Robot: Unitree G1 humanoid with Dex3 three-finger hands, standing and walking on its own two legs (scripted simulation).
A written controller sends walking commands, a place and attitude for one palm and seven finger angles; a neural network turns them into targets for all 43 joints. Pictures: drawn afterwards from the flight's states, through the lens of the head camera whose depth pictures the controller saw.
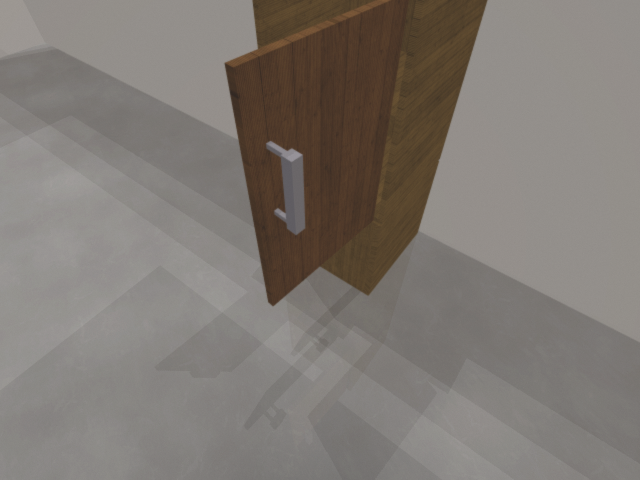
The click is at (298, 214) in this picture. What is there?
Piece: cupboard door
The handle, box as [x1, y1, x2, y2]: [266, 141, 304, 234]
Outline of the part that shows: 269,141 266,143 266,147 281,157 286,212 284,213 277,208 274,210 274,213 287,223 288,229 296,234 304,228 302,155 291,148 286,151 271,141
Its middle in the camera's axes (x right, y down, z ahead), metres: -0.06 -0.08 +0.67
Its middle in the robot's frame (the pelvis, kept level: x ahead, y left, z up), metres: +0.56 +0.10 +0.02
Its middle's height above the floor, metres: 0.80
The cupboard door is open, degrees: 84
